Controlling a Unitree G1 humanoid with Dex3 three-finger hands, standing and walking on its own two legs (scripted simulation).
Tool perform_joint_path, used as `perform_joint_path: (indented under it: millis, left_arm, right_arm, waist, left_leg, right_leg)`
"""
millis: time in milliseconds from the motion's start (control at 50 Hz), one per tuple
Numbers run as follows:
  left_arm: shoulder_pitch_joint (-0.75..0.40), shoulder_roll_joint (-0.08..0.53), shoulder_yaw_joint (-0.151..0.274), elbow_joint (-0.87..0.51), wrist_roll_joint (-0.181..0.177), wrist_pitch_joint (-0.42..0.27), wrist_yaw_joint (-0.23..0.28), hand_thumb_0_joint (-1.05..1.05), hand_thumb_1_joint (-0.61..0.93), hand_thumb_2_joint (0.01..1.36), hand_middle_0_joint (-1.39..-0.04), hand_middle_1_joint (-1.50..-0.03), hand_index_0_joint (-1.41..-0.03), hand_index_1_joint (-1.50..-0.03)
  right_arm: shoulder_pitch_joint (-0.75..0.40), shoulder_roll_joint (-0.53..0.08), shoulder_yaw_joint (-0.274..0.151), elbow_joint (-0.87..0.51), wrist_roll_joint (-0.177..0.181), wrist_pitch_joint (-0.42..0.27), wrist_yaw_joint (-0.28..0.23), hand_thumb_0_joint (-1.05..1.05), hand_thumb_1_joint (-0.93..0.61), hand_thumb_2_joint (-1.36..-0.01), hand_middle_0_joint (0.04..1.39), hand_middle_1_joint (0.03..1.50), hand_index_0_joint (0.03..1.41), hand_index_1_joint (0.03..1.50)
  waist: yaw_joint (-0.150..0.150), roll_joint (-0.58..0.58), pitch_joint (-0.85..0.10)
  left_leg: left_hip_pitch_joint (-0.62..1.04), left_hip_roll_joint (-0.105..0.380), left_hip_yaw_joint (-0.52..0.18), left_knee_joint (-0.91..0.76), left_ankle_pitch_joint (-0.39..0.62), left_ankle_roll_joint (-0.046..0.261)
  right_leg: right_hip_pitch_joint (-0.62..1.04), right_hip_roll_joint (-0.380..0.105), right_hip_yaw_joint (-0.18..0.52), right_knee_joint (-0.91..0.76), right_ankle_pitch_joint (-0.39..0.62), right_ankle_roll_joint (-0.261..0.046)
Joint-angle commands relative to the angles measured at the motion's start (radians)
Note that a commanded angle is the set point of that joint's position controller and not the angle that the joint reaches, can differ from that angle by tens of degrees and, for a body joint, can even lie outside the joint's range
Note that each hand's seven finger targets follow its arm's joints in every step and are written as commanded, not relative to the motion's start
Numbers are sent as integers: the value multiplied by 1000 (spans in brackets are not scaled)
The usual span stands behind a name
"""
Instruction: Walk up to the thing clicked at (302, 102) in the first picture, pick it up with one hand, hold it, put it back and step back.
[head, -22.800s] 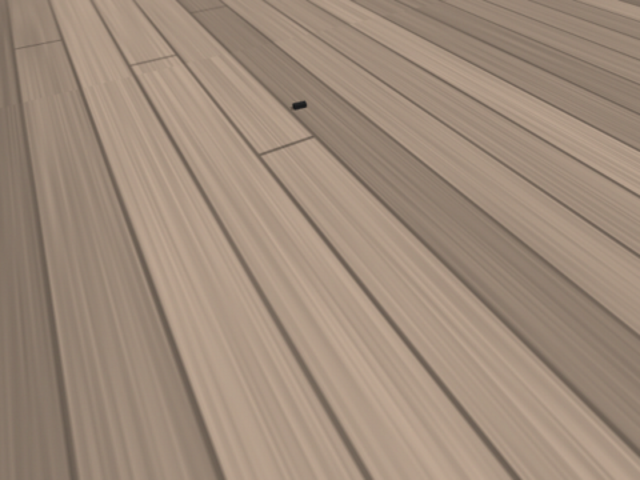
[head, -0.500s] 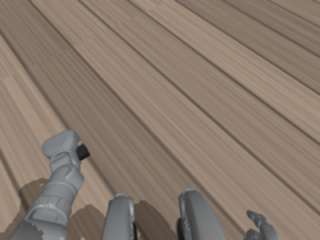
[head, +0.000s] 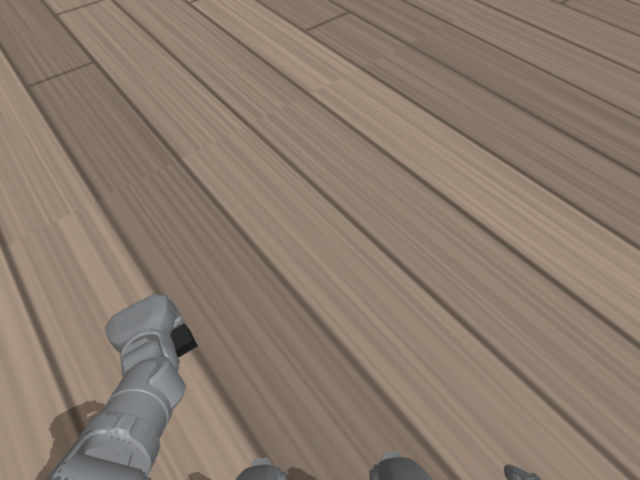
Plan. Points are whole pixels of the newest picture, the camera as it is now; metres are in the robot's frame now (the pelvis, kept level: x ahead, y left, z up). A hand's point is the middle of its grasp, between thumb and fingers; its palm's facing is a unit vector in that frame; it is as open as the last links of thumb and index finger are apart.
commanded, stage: lift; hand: left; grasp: from above
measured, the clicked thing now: (167, 348) +0.34 +0.24 -0.13
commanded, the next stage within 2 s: hold in 0.14 s
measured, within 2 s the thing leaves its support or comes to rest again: neither
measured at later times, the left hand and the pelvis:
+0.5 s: hand (150, 335) +0.33 +0.22 -0.03, palm faces -0.38 -0.23 -0.89, open 6.6 cm; pelvis +0.01 +0.00 +0.04, yaw +0 degrees
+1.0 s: hand (144, 339) +0.31 +0.22 -0.01, palm faces -0.38 -0.22 -0.90, open 6.7 cm; pelvis +0.01 +0.00 +0.05, yaw +0 degrees
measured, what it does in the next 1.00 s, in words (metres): stands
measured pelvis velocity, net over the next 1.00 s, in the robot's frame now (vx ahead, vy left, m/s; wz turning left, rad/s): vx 0.01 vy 0.00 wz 0.00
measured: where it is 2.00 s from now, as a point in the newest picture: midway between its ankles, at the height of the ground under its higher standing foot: outside the picture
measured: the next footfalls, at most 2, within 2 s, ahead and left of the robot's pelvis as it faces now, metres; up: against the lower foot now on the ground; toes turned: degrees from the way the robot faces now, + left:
none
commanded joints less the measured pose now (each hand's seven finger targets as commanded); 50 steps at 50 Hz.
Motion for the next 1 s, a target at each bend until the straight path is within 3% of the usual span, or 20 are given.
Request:
perform_joint_path:
  millis: [0,40,160,260,340,400,440,480,520,540,600,620,660,680,720,780,800,980]
  left_arm:
    - [-294,170,40,-181,34,-8,40,0,755,255,-1118,-277,-1127,-266]
    - [-285,168,37,-167,49,-9,43,0,736,249,-1111,-261,-1118,-253]
    - [-321,160,27,-207,45,-14,39,0,716,304,-1095,-285,-1097,-281]
    - [-278,141,24,-126,54,-1,35,0,700,241,-1074,-285,-1086,-271]
    - [-290,145,20,-158,54,7,22,0,684,262,-1066,-305,-1076,-293]
    - [-316,138,11,-178,56,8,18,0,686,252,-1062,-311,-1075,-297]
    - [-315,158,20,-198,63,8,15,0,689,233,-1061,-307,-1077,-290]
    - [-280,127,5,-177,61,15,11,0,685,240,-1067,-295,-1078,-283]
    - [-315,158,17,-232,65,17,11,0,665,219,-1040,-300,-1056,-282]
    - [-303,136,4,-214,66,23,6,0,666,223,-1048,-291,-1060,-277]
    - [-304,163,16,-243,71,32,6,0,658,234,-1039,-301,-1051,-287]
    - [-292,129,1,-224,67,39,3,0,630,254,-1030,-290,-1034,-284]
    - [-316,141,-2,-252,68,42,-1,0,654,228,-1023,-320,-1041,-301]
    - [-273,125,-10,-205,62,49,-8,0,645,219,-1028,-300,-1041,-285]
    - [-304,150,-1,-259,61,43,-20,0,624,219,-1012,-299,-1024,-286]
    - [-300,140,-11,-295,59,46,-30,0,613,230,-1007,-300,-1016,-289]
    - [-265,131,-12,-244,67,52,-31,0,615,222,-1004,-305,-1016,-291]
    - [-284,161,-12,-330,80,51,-51,0,614,235,-997,-320,-1009,-306]
  right_arm:
    - [46,-152,-56,-84,3,-30,0,0,-876,-892,201,300,200,300]
    - [45,-149,-54,-80,4,-26,2,0,-876,-892,201,300,200,300]
    - [26,-152,-59,-87,8,-23,13,0,-872,-892,201,300,200,300]
    - [15,-155,-60,-88,8,-22,27,0,-881,-893,201,300,200,300]
    - [-2,-159,-63,-102,7,-21,38,0,-884,-895,200,300,200,300]
    - [-11,-162,-60,-108,6,-22,44,0,-884,-895,200,300,200,300]
    - [-21,-160,-61,-114,7,-19,45,0,-884,-895,200,300,200,300]
    - [-36,-155,-55,-120,8,-17,48,0,-884,-895,200,300,200,300]
    - [-41,-160,-56,-123,9,-15,50,0,-884,-895,200,300,200,300]
    - [-43,-157,-54,-124,9,-14,51,0,-885,-895,200,300,200,300]
    - [-57,-155,-51,-125,10,-12,52,0,-885,-895,200,300,200,300]
    - [-58,-154,-50,-129,10,-11,55,0,-885,-896,200,300,200,300]
    - [-66,-156,-49,-130,11,-12,55,0,-884,-895,200,300,200,300]
    - [-69,-156,-45,-131,12,-13,56,0,-886,-896,200,300,200,300]
    - [-76,-157,-48,-138,13,-13,57,0,-887,-896,200,300,200,300]
    - [-87,-153,-44,-149,13,-16,59,0,-887,-897,200,300,200,300]
    - [-85,-154,-42,-145,13,-16,60,0,-887,-897,200,300,200,300]
    - [-110,-154,-38,-160,16,-15,60,0,-886,-897,200,300,200,300]
  waist:
    - [5,29,-346]
    - [5,16,-319]
    - [18,17,-313]
    - [18,-20,-248]
    - [36,-24,-260]
    - [24,-34,-237]
    - [34,-32,-241]
    - [34,-52,-225]
    - [43,-14,-262]
    - [36,-31,-247]
    - [57,-16,-247]
    - [42,-38,-235]
    - [41,-37,-223]
    - [43,-58,-191]
    - [55,-36,-207]
    - [58,-28,-216]
    - [52,-53,-203]
    - [62,-45,-201]
  left_leg:
    - [332,-40,-1,-179,361,11]
    - [346,-41,-3,-206,365,12]
    - [406,-49,6,-268,380,6]
    - [403,-52,14,-304,384,8]
    - [443,-56,16,-332,394,7]
    - [446,-57,21,-343,380,12]
    - [456,-59,23,-357,371,11]
    - [464,-60,23,-367,359,14]
    - [493,-60,27,-375,382,11]
    - [493,-59,25,-379,389,12]
    - [500,-61,26,-394,396,10]
    - [506,-59,25,-396,390,12]
    - [504,-59,26,-406,374,14]
    - [494,-59,24,-417,358,15]
    - [503,-61,24,-424,352,14]
    - [527,-59,25,-433,358,13]
    - [518,-59,24,-430,369,18]
    - [549,-62,30,-454,359,19]
  right_leg:
    - [228,44,-12,-178,354,-21]
    - [245,43,-12,-201,358,-20]
    - [320,40,-5,-260,378,-17]
    - [348,38,-3,-294,389,-16]
    - [382,34,-3,-321,393,-15]
    - [383,33,3,-339,394,-12]
    - [398,32,5,-349,384,-11]
    - [405,30,8,-361,377,-10]
    - [426,29,10,-361,395,-12]
    - [424,30,8,-365,404,-10]
    - [453,29,8,-379,405,-12]
    - [446,30,10,-382,401,-10]
    - [443,30,12,-395,392,-9]
    - [448,29,7,-401,371,-11]
    - [456,27,11,-409,360,-11]
    - [470,27,9,-415,361,-13]
    - [469,27,10,-416,378,-10]
    - [489,25,8,-444,368,-9]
